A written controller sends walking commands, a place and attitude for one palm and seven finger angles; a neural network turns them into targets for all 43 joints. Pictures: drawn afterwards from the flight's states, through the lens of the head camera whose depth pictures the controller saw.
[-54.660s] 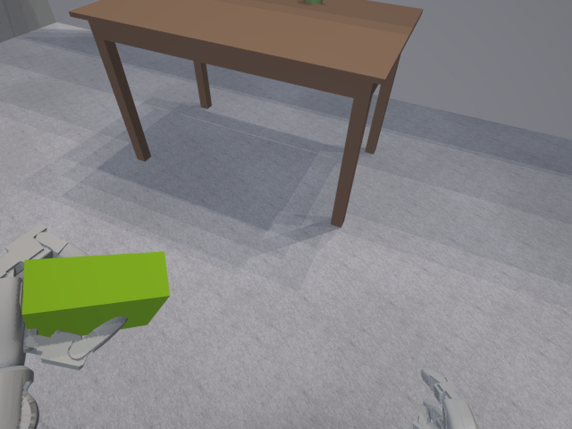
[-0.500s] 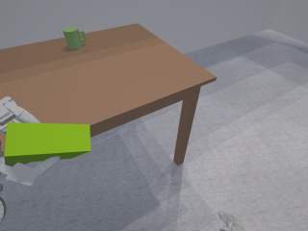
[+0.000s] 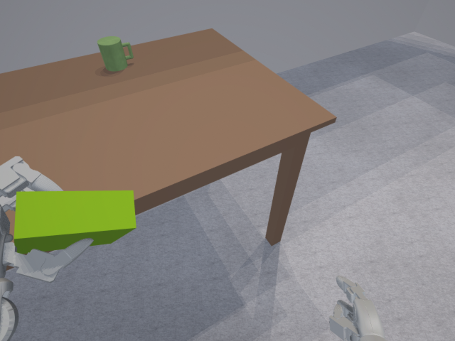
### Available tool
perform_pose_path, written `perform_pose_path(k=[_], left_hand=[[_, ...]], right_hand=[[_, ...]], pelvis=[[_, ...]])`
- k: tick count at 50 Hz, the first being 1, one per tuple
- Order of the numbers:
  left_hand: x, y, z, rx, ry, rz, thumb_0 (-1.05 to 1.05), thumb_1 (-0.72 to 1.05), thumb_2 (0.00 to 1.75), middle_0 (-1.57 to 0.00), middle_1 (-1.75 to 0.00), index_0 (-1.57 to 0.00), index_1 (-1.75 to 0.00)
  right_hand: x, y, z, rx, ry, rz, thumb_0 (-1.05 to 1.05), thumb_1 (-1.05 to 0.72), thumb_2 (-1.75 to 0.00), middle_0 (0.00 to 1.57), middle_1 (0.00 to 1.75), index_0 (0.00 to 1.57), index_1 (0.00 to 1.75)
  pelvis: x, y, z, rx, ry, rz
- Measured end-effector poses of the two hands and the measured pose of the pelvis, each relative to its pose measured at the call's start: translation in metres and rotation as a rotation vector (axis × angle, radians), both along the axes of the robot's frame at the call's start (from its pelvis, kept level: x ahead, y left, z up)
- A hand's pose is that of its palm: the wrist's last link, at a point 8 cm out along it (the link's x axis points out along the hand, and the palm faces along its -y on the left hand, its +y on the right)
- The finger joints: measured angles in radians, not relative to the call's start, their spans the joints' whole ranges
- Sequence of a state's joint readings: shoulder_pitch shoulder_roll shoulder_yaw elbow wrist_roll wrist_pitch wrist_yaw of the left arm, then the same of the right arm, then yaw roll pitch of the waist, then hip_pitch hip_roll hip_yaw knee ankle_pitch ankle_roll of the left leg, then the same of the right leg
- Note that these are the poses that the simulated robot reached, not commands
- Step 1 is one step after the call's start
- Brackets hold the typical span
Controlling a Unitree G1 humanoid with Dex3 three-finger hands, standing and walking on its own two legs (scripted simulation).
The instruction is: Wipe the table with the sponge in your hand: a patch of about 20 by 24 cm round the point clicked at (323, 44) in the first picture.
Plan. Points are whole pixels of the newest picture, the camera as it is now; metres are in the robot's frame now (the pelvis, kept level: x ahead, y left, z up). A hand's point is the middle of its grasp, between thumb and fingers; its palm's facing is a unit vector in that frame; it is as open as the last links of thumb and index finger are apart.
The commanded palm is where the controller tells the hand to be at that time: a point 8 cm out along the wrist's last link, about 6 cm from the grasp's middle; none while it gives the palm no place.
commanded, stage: stop stepping back and stand still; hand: left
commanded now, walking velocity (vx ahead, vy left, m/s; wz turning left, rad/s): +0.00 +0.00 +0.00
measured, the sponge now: (90, 221) +0.23 +0.20 +0.17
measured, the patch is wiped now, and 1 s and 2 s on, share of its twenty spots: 0.95 0.95 0.95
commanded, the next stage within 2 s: stand and wait in 0.10 s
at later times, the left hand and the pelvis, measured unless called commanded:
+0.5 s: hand (12, 244) +0.18 +0.26 +0.20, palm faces +0.43 -0.82 -0.36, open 9.4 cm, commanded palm +0.13 +0.30 +0.22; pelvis -0.03 +0.02 +0.00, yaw +0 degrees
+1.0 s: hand out of the picture +0.16 +0.27 +0.19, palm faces +0.46 -0.81 -0.36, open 9.4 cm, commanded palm +0.11 +0.30 +0.22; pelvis -0.05 +0.02 +0.00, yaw +1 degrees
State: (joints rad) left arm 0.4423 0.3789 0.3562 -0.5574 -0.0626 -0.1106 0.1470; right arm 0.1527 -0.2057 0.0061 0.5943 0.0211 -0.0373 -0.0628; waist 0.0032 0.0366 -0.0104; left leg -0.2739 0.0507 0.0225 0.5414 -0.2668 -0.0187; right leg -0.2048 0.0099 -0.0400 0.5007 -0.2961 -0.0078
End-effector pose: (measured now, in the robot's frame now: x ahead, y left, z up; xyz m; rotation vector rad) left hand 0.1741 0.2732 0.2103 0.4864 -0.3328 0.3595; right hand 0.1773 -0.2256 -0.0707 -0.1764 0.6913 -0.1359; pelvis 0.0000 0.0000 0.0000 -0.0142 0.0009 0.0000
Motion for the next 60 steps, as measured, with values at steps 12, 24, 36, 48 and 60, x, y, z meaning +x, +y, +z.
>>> perform_pose_path(k=[12,24,36,48,60], left_hand=[[-0.01,0.009,-0.001,-0.018,0.009,0.01,-0.01,-0.48,1.07,-0.8,-1.4,-0.82,-1.42],[-0.032,0.023,-0.003,-0.031,0.0,0.029,-0.01,-0.48,1.07,-0.8,-1.4,-0.82,-1.42],[-0.051,0.031,-0.002,-0.03,-0.019,0.04,-0.01,-0.48,1.07,-0.81,-1.4,-0.82,-1.42],[-0.055,0.031,-0.005,-0.032,-0.007,0.056,-0.01,-0.48,1.07,-0.81,-1.4,-0.82,-1.42],[-0.047,0.028,-0.003,-0.025,-0.005,0.044,-0.01,-0.48,1.07,-0.81,-1.4,-0.82,-1.42]], right_hand=[[-0.018,0.002,0.001,-0.018,0.026,-0.013,0.01,-0.9,-0.9,0.2,0.3,0.2,0.3],[-0.046,0.01,0.0,-0.032,0.041,-0.019,0.01,-0.9,-0.9,0.2,0.3,0.2,0.3],[-0.057,0.025,0.0,-0.023,0.03,0.007,0.01,-0.9,-0.9,0.2,0.3,0.2,0.3],[-0.056,0.029,-0.002,-0.018,0.031,0.03,0.01,-0.9,-0.9,0.2,0.3,0.2,0.3],[-0.049,0.021,0.001,-0.032,0.025,0.016,0.01,-0.9,-0.9,0.2,0.3,0.2,0.3]], pelvis=[[-0.009,0.007,0.003,-0.007,-0.005,-0.003],[-0.028,0.016,0.004,-0.015,-0.013,0.002],[-0.043,0.023,0.004,-0.018,-0.02,0.01],[-0.047,0.022,0.004,-0.023,-0.014,0.015],[-0.041,0.021,0.004,-0.02,-0.013,0.016]])
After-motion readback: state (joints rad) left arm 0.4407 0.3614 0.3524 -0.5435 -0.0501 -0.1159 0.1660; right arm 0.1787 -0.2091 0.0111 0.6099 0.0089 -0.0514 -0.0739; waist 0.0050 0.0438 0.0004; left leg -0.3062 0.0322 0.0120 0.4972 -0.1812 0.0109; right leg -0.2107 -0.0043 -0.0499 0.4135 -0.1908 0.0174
